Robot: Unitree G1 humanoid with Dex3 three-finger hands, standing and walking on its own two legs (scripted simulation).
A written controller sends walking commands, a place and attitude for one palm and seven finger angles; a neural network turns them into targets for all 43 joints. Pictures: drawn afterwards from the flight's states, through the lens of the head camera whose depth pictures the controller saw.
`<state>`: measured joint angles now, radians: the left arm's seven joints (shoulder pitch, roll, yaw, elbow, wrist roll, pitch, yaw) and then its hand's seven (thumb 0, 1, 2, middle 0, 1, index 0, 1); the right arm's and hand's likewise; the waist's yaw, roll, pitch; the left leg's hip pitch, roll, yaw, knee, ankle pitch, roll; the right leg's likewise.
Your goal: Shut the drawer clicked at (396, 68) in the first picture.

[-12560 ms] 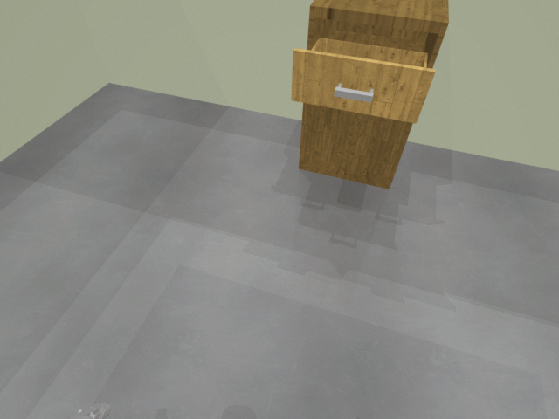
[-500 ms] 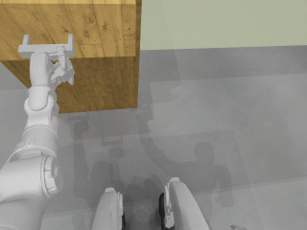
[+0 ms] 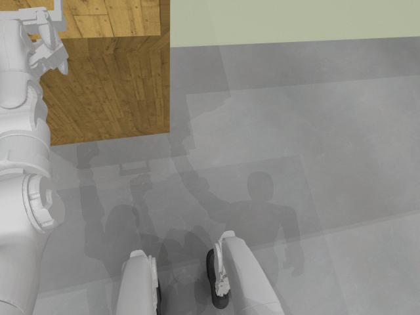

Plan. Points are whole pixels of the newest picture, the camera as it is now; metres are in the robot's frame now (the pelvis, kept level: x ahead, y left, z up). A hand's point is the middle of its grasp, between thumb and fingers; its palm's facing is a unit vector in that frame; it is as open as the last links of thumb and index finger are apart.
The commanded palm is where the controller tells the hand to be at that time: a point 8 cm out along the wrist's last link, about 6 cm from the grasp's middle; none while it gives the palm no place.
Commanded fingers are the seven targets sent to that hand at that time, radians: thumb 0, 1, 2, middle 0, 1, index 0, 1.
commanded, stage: push the drawer shut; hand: left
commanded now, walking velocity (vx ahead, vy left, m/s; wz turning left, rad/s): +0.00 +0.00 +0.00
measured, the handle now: (23, 12) +0.64 +0.24 +0.05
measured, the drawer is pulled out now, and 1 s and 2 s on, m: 0.03 0.00 0.00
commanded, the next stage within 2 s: pull the fist back off the drawer in 0.66 s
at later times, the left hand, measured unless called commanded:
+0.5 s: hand (56, 31) +0.60 +0.19 +0.05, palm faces +0.06 -1.00 -0.04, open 3.3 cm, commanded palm +0.61 +0.20 +0.05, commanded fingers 0.00 0.90 0.90 -1.40 -1.60 -1.40 -1.60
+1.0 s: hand (49, 28) +0.60 +0.20 +0.06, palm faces +0.05 -1.00 -0.05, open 3.4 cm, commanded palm +0.61 +0.18 +0.05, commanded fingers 0.00 0.90 0.90 -1.40 -1.60 -1.40 -1.60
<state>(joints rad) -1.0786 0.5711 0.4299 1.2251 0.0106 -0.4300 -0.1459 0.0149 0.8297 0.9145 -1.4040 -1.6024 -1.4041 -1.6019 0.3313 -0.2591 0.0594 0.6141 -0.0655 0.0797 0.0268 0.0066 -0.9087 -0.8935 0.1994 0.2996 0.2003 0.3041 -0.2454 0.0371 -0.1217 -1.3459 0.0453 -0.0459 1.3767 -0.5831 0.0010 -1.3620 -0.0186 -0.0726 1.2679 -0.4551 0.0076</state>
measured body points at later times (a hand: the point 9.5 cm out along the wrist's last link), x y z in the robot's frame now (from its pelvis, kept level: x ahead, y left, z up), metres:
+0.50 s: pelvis +0.00 +0.00 -0.01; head +0.21 +0.04 +0.39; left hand +0.59 +0.24 +0.06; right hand -0.04 -0.25 -0.10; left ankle +0.02 +0.11 -0.60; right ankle +0.06 -0.13 -0.60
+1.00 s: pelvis -0.04 +0.01 -0.03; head +0.19 +0.06 +0.36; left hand +0.59 +0.25 +0.06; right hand -0.09 -0.24 -0.10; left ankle +0.02 +0.11 -0.60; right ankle +0.06 -0.13 -0.60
